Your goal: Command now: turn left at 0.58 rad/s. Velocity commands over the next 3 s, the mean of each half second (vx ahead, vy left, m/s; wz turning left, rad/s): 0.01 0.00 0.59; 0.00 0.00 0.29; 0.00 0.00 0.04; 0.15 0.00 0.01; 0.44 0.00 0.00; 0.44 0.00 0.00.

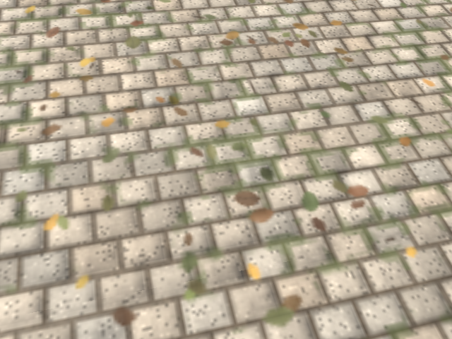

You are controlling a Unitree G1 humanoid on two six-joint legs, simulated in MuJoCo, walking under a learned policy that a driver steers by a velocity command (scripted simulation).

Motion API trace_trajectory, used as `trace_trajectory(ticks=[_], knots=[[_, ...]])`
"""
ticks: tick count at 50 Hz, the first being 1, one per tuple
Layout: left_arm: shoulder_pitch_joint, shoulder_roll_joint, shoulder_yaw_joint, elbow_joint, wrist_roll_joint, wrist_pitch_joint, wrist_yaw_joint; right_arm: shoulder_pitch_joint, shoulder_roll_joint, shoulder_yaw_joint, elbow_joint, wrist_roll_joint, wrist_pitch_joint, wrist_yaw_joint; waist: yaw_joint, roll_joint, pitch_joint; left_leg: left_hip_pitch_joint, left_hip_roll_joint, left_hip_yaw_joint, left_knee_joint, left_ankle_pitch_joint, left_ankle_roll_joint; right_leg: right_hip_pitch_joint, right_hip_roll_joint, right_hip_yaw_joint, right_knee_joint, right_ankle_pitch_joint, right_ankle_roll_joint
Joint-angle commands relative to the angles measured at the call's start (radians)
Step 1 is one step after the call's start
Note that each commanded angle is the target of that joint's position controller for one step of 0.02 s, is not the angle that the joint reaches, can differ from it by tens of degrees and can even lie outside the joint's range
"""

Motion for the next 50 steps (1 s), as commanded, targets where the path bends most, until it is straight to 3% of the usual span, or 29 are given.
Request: trace_trajectory(ticks=[1, 4, 8, 13, 16, 18, 19, 20, 21, 22, 23, 24, 25, 27, 29, 32, 34, 36, 38, 39, 40, 41, 42, 43, 45, 47, 50], knots=[[-0.023, 0.108, 0.033, -0.064, 0.011, -0.011, 0.02, -0.075, -0.173, -0.037, -0.093, 0.021, -0.033, -0.016, 0.026, 0.159, -0.09, 0.145, 0.23, -0.297, -0.25, 0.322, 0.165, -0.164, 0.012, 0.096, 0.16, 0.086, 0.002], [-0.015, 0.085, 0.03, -0.075, 0.002, -0.021, 0.016, -0.029, -0.151, -0.026, -0.093, 0.015, -0.033, -0.028, 0.02, 0.148, -0.126, 0.191, 0.206, -0.291, -0.236, 0.383, 0.172, -0.141, 0.036, 0.107, 0.131, 0.155, 0.009], [-0.058, 0.061, 0.016, -0.102, -0.003, -0.029, 0.008, 0.0, -0.178, -0.036, -0.099, 0.024, -0.025, -0.039, -0.007, 0.17, -0.112, 0.238, 0.192, -0.332, -0.221, 0.319, 0.171, -0.121, 0.051, 0.126, -0.088, 0.173, 0.027], [-0.057, 0.073, 0.014, -0.116, -0.012, -0.043, -0.013, -0.021, -0.202, -0.044, -0.129, 0.02, -0.012, -0.03, -0.018, 0.19, -0.107, 0.165, 0.181, -0.41, -0.192, 0.335, 0.191, 0.034, 0.084, 0.127, -0.253, 0.118, 0.029], [-0.026, 0.083, 0.015, -0.122, -0.017, -0.057, -0.026, -0.048, -0.199, -0.042, -0.15, 0.027, -0.003, -0.025, -0.008, 0.201, -0.128, 0.186, 0.168, -0.474, -0.148, 0.448, 0.181, 0.115, 0.101, 0.13, -0.365, 0.103, 0.014], [0.036, 0.089, 0.019, -0.112, -0.017, -0.066, -0.036, -0.087, -0.192, -0.038, -0.168, 0.04, 0.006, -0.031, 0.036, 0.195, -0.136, 0.172, 0.125, -0.482, -0.102, 0.435, 0.135, 0.239, 0.099, 0.114, -0.578, 0.243, -0.008], [0.073, 0.117, 0.029, -0.104, -0.011, -0.067, -0.037, -0.086, -0.172, -0.032, -0.179, 0.041, 0.009, -0.035, 0.044, 0.168, -0.149, 0.107, 0.085, -0.46, -0.058, 0.326, 0.089, 0.358, 0.04, 0.136, -0.653, 0.37, -0.03], [0.098, 0.183, 0.044, -0.111, 0.008, -0.061, -0.03, -0.043, -0.113, -0.017, -0.187, 0.027, 0.009, -0.035, 0.016, -0.018, -0.191, -0.034, -0.011, -0.345, 0.136, 0.036, 0.033, 0.509, -0.164, 0.303, -0.654, 0.539, -0.103], [0.088, 0.232, 0.051, -0.106, 0.036, -0.049, -0.032, -0.007, -0.118, -0.023, -0.217, 0.033, -0.001, -0.031, -0.029, -0.284, -0.144, -0.271, -0.16, -0.18, 0.306, -0.388, -0.023, 0.535, -0.341, 0.547, -0.667, 0.76, -0.287], [0.062, 0.172, 0.037, -0.137, 0.03, -0.052, -0.029, 0.013, -0.213, -0.049, -0.197, 0.018, -0.011, -0.025, -0.016, -0.199, -0.142, -0.305, -0.077, -0.181, 0.538, -0.388, -0.067, 0.504, -0.397, 0.549, -0.665, 0.772, -0.357], [0.019, 0.119, 0.023, -0.157, 0.023, -0.052, -0.022, 0.018, -0.243, -0.065, -0.175, 0.029, -0.007, -0.02, -0.026, -0.124, -0.126, -0.302, -0.056, -0.17, 0.619, -0.312, -0.083, 0.474, -0.329, 0.432, -0.65, 0.731, -0.319], [-0.019, 0.1, 0.017, -0.168, 0.015, -0.048, -0.019, 0.032, -0.222, -0.065, -0.153, 0.033, 0.005, -0.022, -0.04, -0.085, -0.102, -0.302, -0.044, -0.154, 0.652, -0.251, -0.102, 0.452, -0.256, 0.333, -0.641, 0.661, -0.268], [-0.03, 0.092, 0.014, -0.172, 0.002, -0.044, -0.015, 0.024, -0.201, -0.061, -0.154, 0.029, 0.015, -0.023, -0.031, -0.084, -0.083, -0.325, -0.036, -0.144, 0.682, -0.195, -0.118, 0.445, -0.231, 0.285, -0.643, 0.639, -0.252], [-0.008, 0.102, 0.013, -0.172, 0.005, -0.033, -0.005, -0.006, -0.148, -0.044, -0.177, 0.038, 0.023, -0.014, -0.012, -0.099, -0.063, -0.315, -0.026, -0.087, 0.647, -0.13, -0.137, 0.422, -0.188, 0.19, -0.666, 0.638, -0.252], [0.043, 0.117, 0.018, -0.165, 0.009, -0.024, 0.0, -0.061, -0.115, -0.029, -0.21, 0.036, 0.019, -0.012, 0.027, -0.12, -0.076, -0.311, -0.014, -0.066, 0.535, -0.124, -0.146, 0.472, -0.194, 0.176, -0.67, 0.643, -0.273], [0.04, 0.153, 0.027, -0.168, 0.0, -0.016, -0.008, -0.079, -0.088, -0.01, -0.23, 0.02, 0.014, -0.004, 0.037, -0.136, -0.111, -0.188, 0.01, -0.033, 0.344, -0.148, -0.136, 0.468, -0.211, 0.145, -0.656, 0.653, -0.281], [0.038, 0.169, 0.03, -0.167, -0.009, -0.015, -0.02, -0.072, -0.096, -0.009, -0.23, 0.022, 0.013, 0.001, 0.038, -0.154, -0.113, -0.101, 0.004, 0.002, 0.237, -0.141, -0.123, 0.44, -0.22, 0.14, -0.65, 0.654, -0.282], [0.044, 0.171, 0.027, -0.16, -0.023, -0.015, -0.028, -0.05, -0.104, -0.012, -0.222, 0.024, 0.014, 0.005, 0.029, -0.154, -0.107, -0.03, -0.008, 0.021, 0.098, -0.086, -0.101, 0.434, -0.222, 0.148, -0.624, 0.615, -0.27], [0.042, 0.144, 0.012, -0.148, -0.038, -0.015, -0.031, 0.015, -0.1, -0.015, -0.193, 0.02, 0.012, 0.009, -0.014, -0.131, -0.104, 0.141, -0.031, 0.046, -0.168, 0.113, -0.052, 0.371, -0.191, 0.122, -0.559, 0.545, -0.211], [0.097, 0.104, -0.003, -0.125, -0.027, -0.022, -0.036, 0.025, -0.127, -0.019, -0.197, 0.016, 0.011, 0.004, -0.008, -0.068, -0.124, 0.275, 0.021, -0.034, -0.22, 0.25, -0.026, 0.292, -0.156, 0.089, -0.509, 0.431, -0.135], [0.124, 0.026, -0.032, -0.144, 0.029, -0.033, -0.049, 0.047, -0.21, -0.031, -0.214, 0.004, 0.011, -0.012, 0.029, 0.192, -0.192, 0.429, 0.262, -0.306, -0.188, 0.607, 0.044, 0.14, -0.063, -0.008, -0.295, 0.078, -0.032], [0.063, 0.038, -0.03, -0.172, 0.017, -0.032, -0.041, 0.007, -0.176, -0.012, -0.217, -0.022, -0.001, -0.004, 0.009, 0.295, -0.167, 0.284, 0.373, -0.398, -0.205, 0.593, 0.221, 0.075, -0.012, 0.03, -0.206, -0.181, 0.008], [0.033, 0.109, -0.012, -0.17, -0.002, -0.024, -0.03, -0.013, -0.141, -0.003, -0.217, -0.027, -0.02, 0.005, -0.017, 0.228, -0.131, 0.223, 0.336, -0.376, -0.235, 0.481, 0.251, 0.081, -0.027, 0.065, -0.111, -0.186, 0.024], [0.039, 0.118, -0.004, -0.158, -0.008, -0.017, -0.028, -0.04, -0.12, 0.005, -0.199, -0.025, -0.033, 0.008, -0.002, 0.218, -0.106, 0.202, 0.285, -0.318, -0.239, 0.416, 0.212, 0.076, -0.03, 0.081, -0.071, -0.146, 0.028], [0.078, 0.119, 0.004, -0.124, 0.0, 0.0, -0.017, -0.094, -0.13, 0.005, -0.191, -0.007, -0.045, 0.006, 0.015, 0.204, -0.075, 0.165, 0.236, -0.253, -0.236, 0.406, 0.164, 0.086, -0.031, 0.09, -0.054, -0.06, 0.042], [0.112, 0.087, -0.003, -0.107, -0.004, 0.002, -0.019, -0.11, -0.107, 0.013, -0.176, -0.007, -0.045, 0.002, 0.033, 0.18, -0.086, 0.129, 0.202, -0.193, -0.222, 0.476, 0.158, 0.156, -0.021, 0.078, -0.08, -0.002, 0.049], [0.083, 0.053, -0.02, -0.112, -0.007, -0.002, -0.022, -0.106, -0.089, 0.018, -0.156, -0.006, -0.039, 0.002, 0.007, 0.18, -0.095, 0.154, 0.188, -0.181, -0.198, 0.453, 0.163, 0.211, -0.011, 0.057, -0.243, 0.026, 0.044]])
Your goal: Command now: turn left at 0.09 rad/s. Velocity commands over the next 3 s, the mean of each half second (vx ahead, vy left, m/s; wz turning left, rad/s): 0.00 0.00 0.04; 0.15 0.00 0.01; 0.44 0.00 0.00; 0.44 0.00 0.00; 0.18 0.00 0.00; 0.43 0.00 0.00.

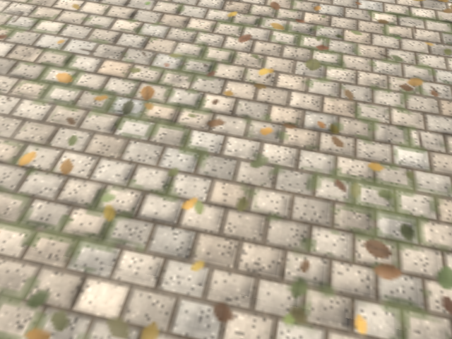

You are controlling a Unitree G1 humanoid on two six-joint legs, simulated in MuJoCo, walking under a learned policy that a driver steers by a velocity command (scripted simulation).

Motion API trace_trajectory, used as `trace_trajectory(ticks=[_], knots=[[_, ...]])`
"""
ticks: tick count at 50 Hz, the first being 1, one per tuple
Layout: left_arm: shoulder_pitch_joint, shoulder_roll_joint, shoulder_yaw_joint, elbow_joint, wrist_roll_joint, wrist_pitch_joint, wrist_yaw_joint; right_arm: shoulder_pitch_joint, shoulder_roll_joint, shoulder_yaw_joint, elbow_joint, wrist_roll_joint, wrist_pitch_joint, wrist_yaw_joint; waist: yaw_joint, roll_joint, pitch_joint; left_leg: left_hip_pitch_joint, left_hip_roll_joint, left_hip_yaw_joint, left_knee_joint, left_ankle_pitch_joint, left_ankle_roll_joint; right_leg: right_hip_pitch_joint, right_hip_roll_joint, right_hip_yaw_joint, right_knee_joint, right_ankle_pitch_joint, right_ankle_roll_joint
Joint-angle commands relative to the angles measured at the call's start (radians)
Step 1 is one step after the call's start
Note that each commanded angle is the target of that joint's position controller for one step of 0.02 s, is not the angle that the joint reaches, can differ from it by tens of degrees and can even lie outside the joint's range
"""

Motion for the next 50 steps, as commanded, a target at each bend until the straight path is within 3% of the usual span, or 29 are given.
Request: trace_trajectory(ticks=[1, 3, 4, 5, 6, 7, 8, 9, 11, 20, 34, 36, 37, 39, 43, 44, 45, 46, 47, 48, 49, 50], knots=[[-0.019, 0.049, 0.004, -0.061, -0.003, -0.012, 0.001, -0.03, -0.143, -0.04, -0.041, 0.002, -0.01, -0.004, -0.018, 0.189, -0.096, 0.082, 0.224, -0.18, -0.1, 0.391, 0.181, 0.048, 0.002, -0.005, -0.127, 0.037, -0.001], [0.014, 0.043, 0.0, -0.047, -0.001, -0.016, -0.003, -0.048, -0.13, -0.033, -0.028, 0.012, -0.006, -0.003, 0.01, 0.173, -0.095, 0.061, 0.207, -0.183, -0.085, 0.297, 0.157, 0.143, 0.016, -0.021, -0.326, 0.193, -0.019], [0.027, 0.052, -0.003, -0.042, 0.013, -0.019, -0.005, -0.026, -0.12, -0.029, -0.012, 0.016, -0.009, -0.001, 0.016, 0.145, -0.091, 0.029, 0.186, -0.176, -0.083, 0.215, 0.117, 0.216, 0.008, -0.003, -0.415, 0.346, -0.035], [0.033, 0.095, 0.003, -0.046, 0.023, -0.022, -0.004, 0.006, -0.109, -0.026, 0.001, 0.005, -0.015, 0.0, -0.004, 0.09, -0.093, -0.003, 0.144, -0.155, -0.061, 0.106, 0.068, 0.269, -0.045, 0.059, -0.418, 0.495, -0.057], [0.03, 0.157, 0.016, -0.043, 0.014, -0.022, -0.003, 0.042, -0.123, -0.032, 0.007, -0.005, -0.019, 0.005, -0.051, -0.015, -0.074, -0.02, 0.085, -0.104, -0.056, 0.02, 0.034, 0.247, -0.069, 0.055, -0.369, 0.49, -0.092], [0.005, 0.128, 0.014, -0.034, 0.004, -0.025, -0.009, 0.018, -0.118, -0.03, 0.008, -0.007, -0.017, 0.002, -0.04, -0.071, -0.054, 0.037, 0.05, -0.058, -0.044, 0.001, 0.003, 0.141, -0.054, 0.059, -0.386, 0.304, -0.12], [-0.011, 0.088, 0.004, -0.04, 0.009, -0.031, -0.014, -0.02, -0.137, -0.035, 0.011, -0.002, -0.013, -0.002, -0.02, -0.048, -0.025, 0.056, 0.049, -0.053, -0.019, 0.015, -0.005, 0.097, -0.038, 0.057, -0.409, 0.238, -0.114], [-0.014, 0.074, -0.002, -0.034, 0.017, -0.037, -0.012, -0.032, -0.13, -0.037, 0.011, 0.003, -0.008, -0.008, -0.019, -0.039, -0.029, 0.066, 0.054, -0.053, -0.008, 0.048, 0.0, 0.086, -0.033, 0.052, -0.415, 0.23, -0.1], [-0.001, 0.063, -0.007, -0.025, 0.015, -0.051, -0.011, -0.021, -0.123, -0.038, 0.02, 0.005, 0.003, -0.014, -0.015, -0.022, -0.027, 0.059, 0.06, -0.062, -0.006, 0.102, 0.008, 0.103, -0.019, 0.037, -0.402, 0.262, -0.084], [0.022, 0.056, -0.017, 0.006, 0.008, -0.05, 0.005, 0.02, -0.115, -0.044, 0.093, 0.011, -0.002, -0.02, -0.007, 0.046, -0.028, 0.053, 0.061, -0.057, -0.005, 0.15, -0.007, 0.133, 0.0, 0.022, -0.378, 0.283, -0.087], [0.033, 0.035, -0.021, 0.089, 0.005, -0.044, 0.009, 0.053, -0.117, -0.045, 0.224, 0.016, -0.001, -0.036, -0.012, 0.043, -0.012, 0.075, 0.062, -0.047, -0.013, 0.18, -0.017, 0.143, 0.02, 0.007, -0.39, 0.307, -0.088], [0.061, 0.046, -0.015, 0.111, -0.005, -0.038, 0.012, 0.083, -0.123, -0.05, 0.253, 0.027, 0.002, -0.038, -0.013, 0.033, -0.018, 0.056, 0.025, -0.012, 0.008, -0.123, 0.0, 0.129, 0.045, -0.008, -0.385, 0.028, -0.113], [0.059, 0.052, -0.012, 0.11, -0.011, -0.037, 0.015, 0.082, -0.124, -0.052, 0.254, 0.032, 0.001, -0.038, -0.015, 0.02, 0.027, -0.001, 0.017, -0.011, 0.012, -0.314, 0.015, 0.088, 0.036, 0.014, -0.396, -0.146, -0.137], [0.078, 0.058, -0.012, 0.104, -0.021, -0.053, 0.018, 0.067, -0.11, -0.048, 0.246, 0.039, -0.023, -0.036, -0.004, 0.002, 0.119, -0.118, 0.03, -0.033, 0.027, -0.45, 0.039, 0.046, -0.014, 0.103, -0.438, -0.327, -0.186], [0.161, 0.13, 0.014, 0.13, -0.031, -0.093, 0.007, 0.01, -0.062, -0.039, 0.227, 0.05, -0.091, -0.006, 0.007, -0.133, 0.128, -0.216, 0.017, 0.041, 0.214, -0.198, 0.039, 0.144, -0.229, 0.434, -0.6, -0.337, -0.316], [0.139, 0.129, 0.014, 0.12, -0.031, -0.095, 0.004, 0.023, -0.062, -0.038, 0.232, 0.052, -0.099, 0.001, -0.011, -0.132, 0.128, -0.165, 0.024, 0.036, 0.18, -0.197, 0.055, 0.11, -0.237, 0.438, -0.601, -0.291, -0.319], [0.09, 0.118, 0.01, 0.103, -0.033, -0.095, 0.0, 0.081, -0.061, -0.04, 0.257, 0.056, -0.104, 0.006, -0.05, -0.127, 0.121, -0.051, 0.021, 0.04, 0.085, -0.187, 0.071, 0.057, -0.204, 0.375, -0.568, -0.222, -0.292], [0.012, 0.095, 0.003, 0.074, -0.034, -0.093, -0.004, 0.191, -0.081, -0.05, 0.306, 0.058, -0.106, 0.007, -0.106, -0.095, 0.098, 0.116, 0.024, 0.017, -0.004, -0.135, 0.082, -0.03, -0.135, 0.264, -0.495, -0.117, -0.24], [-0.063, 0.042, -0.012, 0.033, -0.033, -0.102, -0.007, 0.31, -0.148, -0.071, 0.353, 0.055, -0.11, 0.005, -0.147, 0.061, 0.083, 0.254, 0.117, -0.18, -0.098, -0.167, 0.124, -0.157, -0.01, 0.08, -0.257, 0.063, -0.159], [-0.08, 0.023, -0.015, -0.007, -0.028, -0.126, -0.003, 0.433, -0.269, -0.105, 0.384, 0.054, -0.113, 0.013, -0.173, 0.326, 0.031, 0.458, 0.308, -0.529, -0.22, -0.056, 0.229, -0.349, 0.103, -0.06, 0.094, 0.103, -0.091], [-0.071, 0.058, -0.006, -0.006, -0.034, -0.141, -0.003, 0.419, -0.2, -0.079, 0.369, 0.028, -0.12, 0.018, -0.156, 0.27, 0.018, 0.511, 0.389, -0.644, -0.233, 0.087, 0.277, -0.488, 0.096, 0.036, 0.297, -0.101, -0.098], [-0.034, 0.055, -0.005, 0.006, -0.052, -0.148, -0.013, 0.378, -0.147, -0.062, 0.358, 0.017, -0.125, 0.02, -0.116, 0.181, 0.033, 0.524, 0.381, -0.565, -0.204, 0.152, 0.262, -0.547, 0.052, 0.081, 0.401, -0.073, -0.127]])
Over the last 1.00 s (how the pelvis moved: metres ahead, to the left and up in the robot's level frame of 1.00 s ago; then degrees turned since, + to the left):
0.01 0.02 0.00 25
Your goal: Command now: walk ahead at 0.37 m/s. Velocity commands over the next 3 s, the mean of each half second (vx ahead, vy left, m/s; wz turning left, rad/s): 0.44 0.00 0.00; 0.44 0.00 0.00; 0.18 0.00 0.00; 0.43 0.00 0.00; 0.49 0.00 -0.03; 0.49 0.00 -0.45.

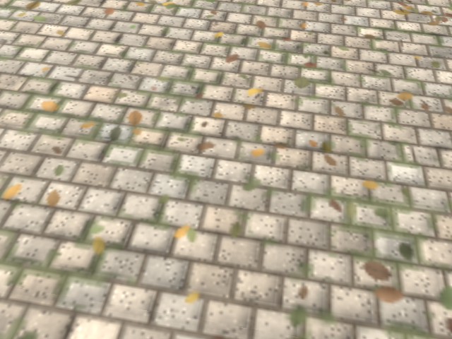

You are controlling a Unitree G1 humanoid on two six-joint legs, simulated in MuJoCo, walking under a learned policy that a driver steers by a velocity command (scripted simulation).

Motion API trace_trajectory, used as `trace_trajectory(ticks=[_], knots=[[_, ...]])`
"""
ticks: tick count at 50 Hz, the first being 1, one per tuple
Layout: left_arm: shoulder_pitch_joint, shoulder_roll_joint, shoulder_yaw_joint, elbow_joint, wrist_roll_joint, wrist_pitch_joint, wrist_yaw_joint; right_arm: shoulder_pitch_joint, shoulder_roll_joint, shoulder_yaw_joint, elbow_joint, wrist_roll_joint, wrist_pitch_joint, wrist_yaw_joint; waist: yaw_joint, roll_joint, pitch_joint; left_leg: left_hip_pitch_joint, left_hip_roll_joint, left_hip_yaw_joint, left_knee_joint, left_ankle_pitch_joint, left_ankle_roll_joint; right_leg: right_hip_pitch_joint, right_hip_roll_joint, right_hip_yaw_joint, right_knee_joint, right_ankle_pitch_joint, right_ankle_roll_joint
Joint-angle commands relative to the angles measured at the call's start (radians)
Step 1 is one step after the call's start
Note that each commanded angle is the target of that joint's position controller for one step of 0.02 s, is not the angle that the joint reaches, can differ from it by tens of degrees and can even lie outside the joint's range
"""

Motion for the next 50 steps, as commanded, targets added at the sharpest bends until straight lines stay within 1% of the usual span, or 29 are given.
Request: trace_trajectory(ticks=[1, 2, 3, 5, 8, 10, 13, 15, 16, 17, 18, 19, 20, 21, 22, 24, 25, 27, 30, 35, 40, 43, 44, 45, 46, 47, 48, 49, 50], knots=[[-0.169, 0.084, 0.014, -0.14, -0.021, -0.058, -0.014, 0.185, -0.124, -0.016, 0.011, -0.022, -0.014, 0.007, -0.063, 0.129, 0.053, 0.459, 0.361, -0.516, -0.28, 0.32, 0.233, -0.662, -0.031, 0.04, 0.35, 0.008, -0.048], [-0.197, 0.081, 0.015, -0.149, -0.013, -0.058, -0.021, 0.169, -0.112, -0.007, 0.01, -0.015, -0.008, 0.008, -0.056, 0.092, 0.078, 0.447, 0.345, -0.437, -0.299, 0.386, 0.209, -0.695, -0.062, 0.022, 0.324, 0.071, -0.057], [-0.219, 0.077, 0.019, -0.156, -0.001, -0.056, -0.028, 0.165, -0.085, 0.005, 0.014, -0.014, 0.002, 0.005, -0.048, 0.094, 0.079, 0.416, 0.316, -0.358, -0.32, 0.442, 0.178, -0.669, -0.088, 0.005, 0.28, 0.126, -0.058], [-0.233, 0.039, 0.009, -0.169, 0.008, -0.046, -0.048, 0.167, -0.071, 0.015, 0.015, -0.013, 0.021, -0.005, -0.037, 0.118, 0.08, 0.335, 0.269, -0.258, -0.363, 0.483, 0.158, -0.595, -0.093, -0.04, 0.176, 0.202, -0.033], [-0.362, -0.007, -0.015, -0.224, 0.017, -0.037, -0.058, 0.118, -0.127, 0.012, -0.01, -0.013, 0.026, -0.031, -0.044, 0.11, 0.124, 0.112, 0.201, -0.133, -0.436, 0.436, 0.14, -0.393, -0.052, -0.1, -0.125, 0.379, 0.01], [-0.407, 0.015, -0.013, -0.246, 0.011, -0.031, -0.055, 0.153, -0.169, 0.002, 0.0, -0.009, 0.018, -0.037, -0.049, 0.141, 0.131, 0.064, 0.217, -0.124, -0.483, 0.399, 0.137, -0.273, -0.021, -0.112, -0.246, 0.451, 0.01], [-0.423, 0.071, 0.002, -0.265, 0.004, -0.027, -0.053, 0.161, -0.173, -0.005, 0.013, 0.007, 0.013, -0.035, -0.023, 0.144, 0.145, 0.16, 0.267, -0.112, -0.455, 0.47, 0.116, -0.246, -0.017, -0.077, -0.349, 0.478, -0.031], [-0.339, 0.112, 0.024, -0.249, 0.007, -0.027, -0.051, 0.142, -0.191, -0.014, 0.009, -0.004, 0.024, -0.032, 0.037, 0.162, 0.063, 0.24, 0.279, -0.084, -0.312, 0.791, 0.088, -0.132, 0.017, -0.091, -0.349, 0.435, -0.071], [-0.213, 0.14, 0.044, -0.212, 0.006, -0.024, -0.047, 0.13, -0.192, -0.014, 0.005, -0.012, 0.035, -0.031, 0.103, 0.166, -0.021, 0.233, 0.255, -0.056, -0.152, 0.942, 0.068, 0.02, 0.048, -0.112, -0.338, 0.406, -0.096], [-0.049, 0.171, 0.065, -0.162, 0.002, -0.017, -0.04, 0.126, -0.178, -0.009, -0.005, -0.02, 0.043, -0.031, 0.175, 0.154, -0.116, 0.129, 0.214, -0.032, 0.06, 0.932, 0.041, 0.248, 0.038, -0.101, -0.329, 0.394, -0.124], [0.096, 0.243, 0.083, -0.129, 0.02, -0.01, -0.03, 0.173, -0.109, 0.012, -0.032, -0.034, 0.043, -0.029, 0.183, -0.026, -0.247, -0.158, 0.122, 0.004, 0.42, 0.566, 0.009, 0.562, -0.179, 0.197, -0.346, 0.264, -0.2], [0.118, 0.26, 0.075, -0.114, 0.033, -0.015, -0.046, 0.286, 0.019, 0.047, -0.023, -0.016, 0.019, -0.019, 0.109, -0.278, -0.391, -0.392, -0.04, -0.108, 0.71, -0.176, -0.018, 0.708, -0.372, 0.709, -0.572, -0.015, -0.329], [0.048, 0.169, 0.052, -0.12, 0.024, -0.022, -0.049, 0.188, -0.099, 0.019, -0.037, 0.013, -0.003, -0.012, 0.119, -0.174, -0.252, -0.495, 0.016, -0.176, 0.826, -0.161, 0.002, 0.594, -0.338, 0.728, -0.663, -0.101, -0.28], [-0.042, 0.135, 0.041, -0.132, 0.02, -0.029, -0.05, 0.085, -0.15, 0.005, -0.071, 0.031, -0.015, -0.01, 0.097, -0.098, -0.1, -0.537, 0.068, -0.139, 0.824, -0.063, 0.022, 0.431, -0.316, 0.562, -0.675, -0.029, -0.242], [-0.118, 0.125, 0.037, -0.144, 0.027, -0.036, -0.053, 0.038, -0.147, 0.005, -0.082, 0.022, -0.02, -0.019, 0.062, 0.002, -0.048, -0.486, 0.121, -0.123, 0.772, 0.036, 0.027, 0.281, -0.281, 0.44, -0.693, 0.107, -0.224], [-0.176, 0.086, 0.027, -0.142, 0.048, -0.047, -0.059, 0.057, -0.123, -0.003, -0.078, 0.002, 0.0, -0.027, -0.005, -0.017, -0.025, -0.374, 0.18, -0.128, 0.689, 0.121, 0.025, 0.117, -0.213, 0.277, -0.738, 0.261, -0.209], [-0.173, 0.078, 0.026, -0.133, 0.045, -0.051, -0.06, 0.07, -0.105, -0.003, -0.076, 0.001, 0.013, -0.028, -0.017, -0.03, -0.022, -0.352, 0.188, -0.124, 0.659, 0.128, 0.021, 0.086, -0.2, 0.243, -0.762, 0.276, -0.217], [-0.142, 0.089, 0.027, -0.11, 0.038, -0.057, -0.054, 0.039, -0.099, -0.004, -0.092, -0.004, 0.031, -0.032, -0.023, -0.026, 0.013, -0.383, 0.199, -0.108, 0.593, 0.152, 0.004, 0.045, -0.19, 0.185, -0.8, 0.301, -0.231], [-0.077, 0.128, 0.035, -0.084, 0.038, -0.052, -0.032, -0.094, -0.111, -0.008, -0.142, -0.02, 0.033, -0.035, 0.005, 0.005, 0.058, -0.515, 0.209, -0.102, 0.432, 0.294, -0.032, 0.085, -0.193, 0.151, -0.829, 0.341, -0.238], [0.017, 0.147, 0.035, -0.053, 0.025, -0.037, -0.012, -0.267, -0.082, 0.006, -0.192, -0.015, 0.013, -0.016, 0.066, 0.005, 0.071, -0.489, 0.157, -0.047, 0.123, 0.518, -0.046, 0.147, -0.154, 0.048, -0.822, 0.412, -0.191], [0.11, 0.153, 0.038, -0.008, 0.019, -0.011, -0.009, -0.404, -0.084, 0.019, -0.251, -0.002, 0.001, 0.016, 0.108, 0.002, 0.098, -0.521, 0.123, -0.035, -0.016, 0.455, -0.028, 0.322, -0.209, 0.047, -0.75, 0.471, -0.189], [0.088, 0.167, 0.044, -0.006, 0.024, 0.009, -0.002, -0.365, -0.12, 0.009, -0.258, -0.009, -0.009, 0.03, 0.059, -0.036, 0.058, -0.417, 0.079, -0.019, -0.074, 0.354, 0.012, 0.394, -0.225, 0.044, -0.623, 0.754, -0.153], [0.064, 0.177, 0.046, -0.013, 0.025, 0.016, 0.001, -0.276, -0.149, -0.005, -0.235, -0.015, -0.013, 0.03, 0.008, -0.058, -0.005, -0.285, 0.04, 0.008, -0.092, 0.36, 0.033, 0.397, -0.201, 0.028, -0.516, 0.951, -0.129], [0.054, 0.161, 0.038, -0.021, 0.028, 0.02, 0.002, -0.131, -0.194, -0.026, -0.19, -0.024, -0.018, 0.026, -0.061, -0.048, -0.102, -0.077, 0.033, 0.018, -0.123, 0.489, 0.066, 0.353, -0.142, -0.008, -0.342, 1.022, -0.091], [0.055, 0.129, 0.021, -0.054, 0.047, 0.014, 0.004, 0.031, -0.266, -0.04, -0.155, -0.049, -0.018, 0.016, -0.104, 0.045, -0.264, 0.255, 0.21, -0.15, -0.033, 0.84, 0.131, 0.142, -0.079, -0.039, -0.065, 0.737, -0.045], [0.242, -0.014, -0.021, -0.026, 0.051, -0.001, -0.012, 0.068, -0.315, -0.047, -0.133, -0.045, -0.004, 0.016, -0.027, 0.312, -0.427, 0.635, 0.489, -0.529, -0.018, 1.05, 0.339, -0.247, 0.101, -0.039, 0.319, -0.142, 0.028], [0.213, 0.1, 0.007, 0.005, 0.025, -0.013, -0.012, 0.1, -0.222, -0.028, -0.137, -0.029, 0.008, 0.018, -0.087, 0.184, -0.483, 0.59, 0.454, -0.572, -0.069, 0.956, 0.325, -0.283, 0.089, 0.129, 0.427, -0.217, 0.026], [0.099, 0.147, 0.023, -0.034, -0.003, -0.017, -0.009, 0.002, -0.191, -0.014, -0.15, -0.021, 0.012, 0.014, -0.071, 0.167, -0.314, 0.45, 0.408, -0.406, -0.099, 0.947, 0.274, -0.347, 0.036, 0.107, 0.424, -0.165, 0.018], [0.033, 0.137, 0.02, -0.051, 0.001, -0.012, 0.0, -0.097, -0.162, -0.003, -0.165, -0.023, 0.012, 0.011, -0.035, 0.099, -0.21, 0.296, 0.356, -0.313, -0.138, 0.928, 0.238, -0.338, -0.018, 0.06, 0.36, -0.089, 0.027]])
Over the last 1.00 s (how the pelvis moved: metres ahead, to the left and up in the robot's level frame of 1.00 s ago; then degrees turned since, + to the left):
0.07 0.00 -0.01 -1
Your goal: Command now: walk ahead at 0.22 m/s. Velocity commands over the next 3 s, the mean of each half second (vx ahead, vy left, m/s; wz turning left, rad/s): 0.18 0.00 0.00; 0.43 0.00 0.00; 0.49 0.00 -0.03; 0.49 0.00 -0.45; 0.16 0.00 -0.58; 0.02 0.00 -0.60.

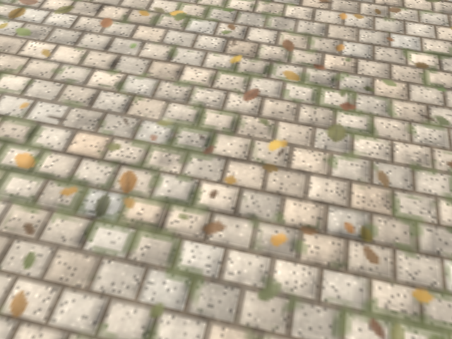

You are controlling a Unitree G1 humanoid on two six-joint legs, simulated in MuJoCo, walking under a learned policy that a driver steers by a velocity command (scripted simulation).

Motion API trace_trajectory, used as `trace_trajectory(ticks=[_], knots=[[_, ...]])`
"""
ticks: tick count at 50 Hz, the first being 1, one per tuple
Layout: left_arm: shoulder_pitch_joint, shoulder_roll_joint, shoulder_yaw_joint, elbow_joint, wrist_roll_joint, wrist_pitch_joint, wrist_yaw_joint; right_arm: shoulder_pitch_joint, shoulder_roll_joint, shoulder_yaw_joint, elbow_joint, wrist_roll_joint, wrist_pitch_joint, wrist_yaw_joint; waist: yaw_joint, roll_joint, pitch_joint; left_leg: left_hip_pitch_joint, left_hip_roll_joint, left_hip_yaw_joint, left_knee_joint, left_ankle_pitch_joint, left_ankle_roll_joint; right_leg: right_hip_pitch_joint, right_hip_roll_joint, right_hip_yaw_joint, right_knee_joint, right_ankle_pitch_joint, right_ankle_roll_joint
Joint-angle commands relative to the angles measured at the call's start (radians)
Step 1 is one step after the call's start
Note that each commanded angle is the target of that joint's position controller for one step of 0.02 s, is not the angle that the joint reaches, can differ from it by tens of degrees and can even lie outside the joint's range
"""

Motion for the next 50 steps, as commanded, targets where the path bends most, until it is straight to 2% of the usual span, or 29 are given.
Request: trace_trajectory(ticks=[1, 3, 5, 7, 10, 13, 15, 16, 17, 18, 19, 22, 25, 26, 27, 28, 29, 30, 31, 34, 38, 40, 43, 45, 46, 47, 48, 49, 50], knots=[[-0.014, 0.118, 0.03, -0.065, 0.0, -0.007, 0.017, 0.113, -0.107, -0.023, -0.004, 0.003, 0.007, -0.011, -0.06, 0.044, -0.195, 0.437, 0.295, -0.28, -0.143, 0.619, 0.218, -0.332, -0.104, 0.024, 0.122, 0.056, 0.019], [0.032, 0.066, 0.026, -0.054, 0.01, 0.027, 0.024, 0.063, -0.077, -0.013, 0.011, -0.021, 0.004, -0.007, 0.004, 0.086, -0.172, 0.243, 0.243, -0.194, -0.205, 0.603, 0.203, -0.15, -0.132, 0.015, 0.007, 0.132, 0.031], [0.043, 0.026, 0.015, -0.054, 0.013, 0.046, 0.032, 0.028, -0.095, -0.015, 0.025, -0.028, 0.001, -0.006, 0.029, 0.112, -0.163, 0.157, 0.217, -0.124, -0.227, 0.633, 0.208, -0.069, -0.125, -0.01, -0.148, 0.163, 0.045], [0.005, 0.032, 0.013, -0.064, 0.02, 0.057, 0.037, 0.025, -0.121, -0.021, 0.041, -0.023, 0.008, -0.014, 0.021, 0.121, -0.186, 0.152, 0.208, -0.102, -0.233, 0.569, 0.202, -0.018, -0.12, -0.021, -0.277, 0.247, 0.047], [-0.05, 0.063, 0.023, -0.069, 0.019, 0.077, 0.038, 0.043, -0.137, -0.021, 0.066, -0.013, 0.03, -0.024, -0.002, 0.113, -0.175, 0.138, 0.211, -0.127, -0.266, 0.219, 0.183, 0.028, -0.115, -0.027, -0.381, 0.335, 0.037], [-0.094, 0.061, 0.028, -0.069, 0.032, 0.079, 0.038, 0.04, -0.107, -0.007, 0.083, 0.001, 0.048, -0.03, 0.004, 0.091, -0.099, 0.08, 0.164, -0.142, -0.263, -0.195, 0.12, 0.103, -0.1, -0.048, -0.564, 0.409, 0.004], [-0.101, 0.101, 0.033, -0.077, 0.04, 0.071, 0.043, 0.101, -0.078, 0.003, 0.109, -0.007, 0.052, -0.032, -0.019, 0.033, -0.068, 0.064, 0.096, -0.127, -0.207, -0.357, 0.042, 0.134, -0.167, 0.02, -0.656, 0.486, -0.031], [-0.123, 0.172, 0.051, -0.068, 0.018, 0.07, 0.045, 0.159, -0.085, -0.004, 0.11, -0.003, 0.054, -0.036, -0.081, -0.077, -0.051, 0.054, 0.02, -0.069, -0.19, -0.399, 0.023, 0.085, -0.161, 0.022, -0.637, 0.288, -0.066], [-0.11, 0.145, 0.055, -0.059, 0.007, 0.065, 0.038, 0.123, -0.104, -0.008, 0.108, 0.0, 0.06, -0.045, -0.041, -0.092, -0.03, 0.109, -0.006, -0.021, -0.126, -0.426, 0.009, -0.017, -0.139, 0.032, -0.689, 0.034, -0.082], [-0.106, 0.123, 0.051, -0.054, 0.009, 0.056, 0.035, 0.109, -0.113, -0.014, 0.1, 0.012, 0.062, -0.05, -0.039, -0.112, -0.002, 0.111, -0.011, -0.007, -0.07, -0.451, 0.011, -0.067, -0.149, 0.065, -0.742, -0.085, -0.092], [-0.113, 0.122, 0.051, -0.052, 0.012, 0.046, 0.031, 0.114, -0.096, -0.014, 0.101, 0.02, 0.059, -0.053, -0.046, -0.148, 0.012, 0.11, -0.016, 0.007, -0.016, -0.442, 0.015, -0.084, -0.172, 0.106, -0.779, -0.116, -0.104], [-0.058, 0.139, 0.063, -0.032, -0.004, 0.012, 0.024, 0.117, -0.066, -0.015, 0.098, 0.015, 0.031, -0.042, -0.035, -0.211, 0.0, 0.034, -0.023, 0.01, 0.102, -0.305, 0.039, 0.034, -0.295, 0.298, -0.841, -0.065, -0.181], [-0.145, 0.127, 0.062, -0.06, -0.013, 0.002, 0.018, 0.184, -0.073, -0.024, 0.126, 0.023, 0.011, -0.03, -0.089, -0.157, -0.039, 0.205, 0.0, -0.014, -0.028, -0.243, 0.075, -0.019, -0.264, 0.226, -0.78, 0.128, -0.157], [-0.192, 0.103, 0.056, -0.077, -0.013, 0.0, 0.016, 0.233, -0.098, -0.033, 0.148, 0.024, 0.012, -0.031, -0.113, -0.1, -0.044, 0.292, 0.033, -0.068, -0.088, -0.241, 0.088, -0.083, -0.211, 0.142, -0.701, 0.201, -0.121], [-0.231, 0.052, 0.044, -0.099, -0.011, -0.009, 0.014, 0.3, -0.149, -0.05, 0.174, 0.028, 0.013, -0.034, -0.128, 0.045, -0.041, 0.406, 0.122, -0.219, -0.18, -0.312, 0.125, -0.213, -0.11, -0.005, -0.514, 0.248, -0.063], [-0.249, 0.03, 0.036, -0.127, -0.001, -0.028, 0.013, 0.37, -0.223, -0.072, 0.191, 0.036, 0.017, -0.032, -0.141, 0.231, -0.031, 0.553, 0.268, -0.459, -0.272, -0.289, 0.197, -0.399, -0.031, -0.113, -0.317, 0.215, -0.017], [-0.282, 0.07, 0.044, -0.136, -0.003, -0.042, 0.013, 0.426, -0.196, -0.065, 0.199, 0.025, 0.011, -0.028, -0.174, 0.235, -0.008, 0.647, 0.365, -0.597, -0.292, -0.16, 0.261, -0.575, -0.046, -0.06, -0.122, 0.03, -0.017], [-0.259, 0.083, 0.051, -0.129, -0.016, -0.051, 0.005, 0.428, -0.15, -0.05, 0.201, 0.013, 0.002, -0.027, -0.144, 0.157, -0.012, 0.702, 0.374, -0.573, -0.258, -0.059, 0.261, -0.665, -0.089, -0.01, 0.016, 0.033, -0.036], [-0.241, 0.07, 0.047, -0.118, -0.022, -0.056, -0.004, 0.41, -0.136, -0.046, 0.19, 0.011, -0.004, -0.026, -0.124, 0.121, -0.029, 0.731, 0.355, -0.51, -0.249, 0.001, 0.241, -0.71, -0.119, 0.0, 0.07, 0.096, -0.054], [-0.283, 0.042, 0.043, -0.126, -0.012, -0.055, -0.025, 0.367, -0.1, -0.026, 0.178, 0.014, 0.013, -0.027, -0.095, 0.085, -0.003, 0.634, 0.289, -0.314, -0.296, 0.178, 0.174, -0.659, -0.167, -0.035, -0.038, 0.247, -0.052], [-0.399, -0.023, 0.013, -0.165, -0.006, -0.042, -0.042, 0.333, -0.152, -0.031, 0.161, 0.011, 0.027, -0.047, -0.104, 0.109, 0.032, 0.382, 0.184, -0.131, -0.366, 0.145, 0.139, -0.365, -0.099, -0.122, -0.387, 0.473, -0.009], [-0.433, 0.001, 0.014, -0.181, -0.011, -0.033, -0.043, 0.378, -0.181, -0.041, 0.18, 0.02, 0.02, -0.048, -0.111, 0.129, 0.041, 0.356, 0.207, -0.131, -0.394, 0.11, 0.136, -0.274, -0.075, -0.13, -0.464, 0.534, -0.014], [-0.42, 0.053, 0.029, -0.191, -0.014, -0.028, -0.044, 0.375, -0.179, -0.049, 0.197, 0.033, 0.02, -0.047, -0.07, 0.128, 0.05, 0.442, 0.257, -0.12, -0.35, 0.22, 0.109, -0.236, -0.076, -0.097, -0.533, 0.539, -0.06], [-0.287, 0.099, 0.056, -0.156, -0.007, -0.026, -0.039, 0.349, -0.183, -0.054, 0.193, 0.03, 0.028, -0.048, 0.015, 0.127, -0.041, 0.465, 0.239, -0.071, -0.17, 0.505, 0.074, -0.049, -0.036, -0.125, -0.536, 0.504, -0.101], [-0.126, 0.133, 0.079, -0.104, -0.009, -0.021, -0.033, 0.347, -0.165, -0.048, 0.188, 0.023, 0.035, -0.048, 0.086, 0.114, -0.131, 0.401, 0.195, -0.038, 0.017, 0.545, 0.047, 0.156, -0.019, -0.135, -0.528, 0.485, -0.126], [0.044, 0.201, 0.1, -0.067, -0.001, -0.016, -0.023, 0.361, -0.128, -0.033, 0.166, 0.002, 0.04, -0.049, 0.136, -0.014, -0.253, 0.188, 0.136, -0.001, 0.34, 0.265, 0.013, 0.433, -0.197, 0.075, -0.521, 0.423, -0.18], [0.09, 0.267, 0.103, -0.049, 0.011, -0.016, -0.032, 0.492, 0.03, 0.008, 0.157, 0.012, 0.021, -0.041, 0.052, -0.299, -0.407, -0.119, -0.052, -0.049, 0.692, -0.43, -0.036, 0.665, -0.43, 0.598, -0.715, 0.142, -0.345], [0.048, 0.176, 0.077, -0.057, 0.001, -0.023, -0.038, 0.409, -0.071, -0.015, 0.155, 0.039, -0.003, -0.034, 0.078, -0.203, -0.335, -0.23, -0.015, -0.17, 0.824, -0.473, -0.017, 0.59, -0.413, 0.695, -0.831, -0.007, -0.315], [-0.05, 0.136, 0.063, -0.075, 0.0, -0.032, -0.037, 0.309, -0.131, -0.032, 0.119, 0.062, -0.017, -0.032, 0.057, -0.157, -0.18, -0.301, 0.038, -0.146, 0.845, -0.387, 0.009, 0.451, -0.387, 0.55, -0.844, 0.031, -0.267]])
Over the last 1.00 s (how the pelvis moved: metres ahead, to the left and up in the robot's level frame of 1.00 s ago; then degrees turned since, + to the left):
0.52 -0.01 0.00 0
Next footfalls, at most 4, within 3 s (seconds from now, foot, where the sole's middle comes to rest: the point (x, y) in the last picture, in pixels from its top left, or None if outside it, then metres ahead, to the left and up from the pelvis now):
0.28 right None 0.15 -0.14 -0.76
0.94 right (294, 325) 0.48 -0.16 -0.77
1.50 left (214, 226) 0.79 0.09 -0.77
2.04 right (300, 171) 1.03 -0.21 -0.77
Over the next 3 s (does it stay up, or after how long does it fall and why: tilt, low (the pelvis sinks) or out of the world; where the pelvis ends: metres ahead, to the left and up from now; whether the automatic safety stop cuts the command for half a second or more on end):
stays up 1.04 -0.14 0.00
